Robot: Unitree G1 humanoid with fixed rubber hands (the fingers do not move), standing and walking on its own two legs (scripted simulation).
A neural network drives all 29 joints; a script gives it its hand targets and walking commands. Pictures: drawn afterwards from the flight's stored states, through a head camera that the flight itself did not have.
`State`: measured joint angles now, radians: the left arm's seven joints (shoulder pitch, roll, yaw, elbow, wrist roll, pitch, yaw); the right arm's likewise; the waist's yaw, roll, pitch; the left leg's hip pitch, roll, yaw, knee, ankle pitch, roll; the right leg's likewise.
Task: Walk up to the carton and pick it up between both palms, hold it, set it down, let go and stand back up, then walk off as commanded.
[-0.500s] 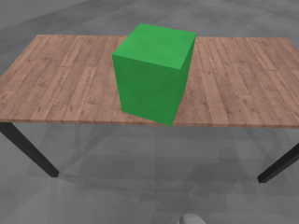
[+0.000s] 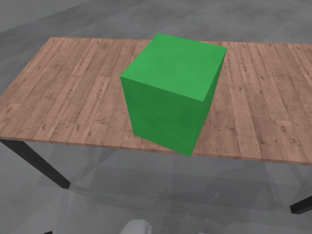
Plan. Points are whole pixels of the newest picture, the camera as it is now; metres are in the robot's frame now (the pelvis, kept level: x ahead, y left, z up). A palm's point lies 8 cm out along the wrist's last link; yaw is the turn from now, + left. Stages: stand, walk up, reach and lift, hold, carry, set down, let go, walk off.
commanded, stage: walk up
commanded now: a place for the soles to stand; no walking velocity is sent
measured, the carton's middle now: (174, 96) +0.48 +0.00 +0.06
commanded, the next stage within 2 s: none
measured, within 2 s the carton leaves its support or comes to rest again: neither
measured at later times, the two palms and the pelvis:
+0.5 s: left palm out of the picture +0.09 +0.35 -0.10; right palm out of the picture +0.08 -0.29 -0.11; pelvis +0.02 +0.02 -0.01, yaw -2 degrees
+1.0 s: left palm out of the picture +0.11 +0.35 -0.10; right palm out of the picture +0.09 -0.29 -0.11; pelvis +0.03 +0.02 -0.01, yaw -3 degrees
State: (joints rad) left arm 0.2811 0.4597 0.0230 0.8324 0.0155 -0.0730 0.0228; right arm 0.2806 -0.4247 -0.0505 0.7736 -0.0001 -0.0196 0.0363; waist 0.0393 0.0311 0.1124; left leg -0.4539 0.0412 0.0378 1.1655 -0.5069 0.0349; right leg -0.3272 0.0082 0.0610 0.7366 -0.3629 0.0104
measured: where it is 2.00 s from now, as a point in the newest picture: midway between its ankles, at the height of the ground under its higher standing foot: outside the picture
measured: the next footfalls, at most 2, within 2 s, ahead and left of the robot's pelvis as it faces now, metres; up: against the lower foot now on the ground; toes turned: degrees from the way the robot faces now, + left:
left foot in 0.10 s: +0.11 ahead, +0.13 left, +0.00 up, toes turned +2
right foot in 0.40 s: +0.06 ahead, -0.11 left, +0.00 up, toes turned +0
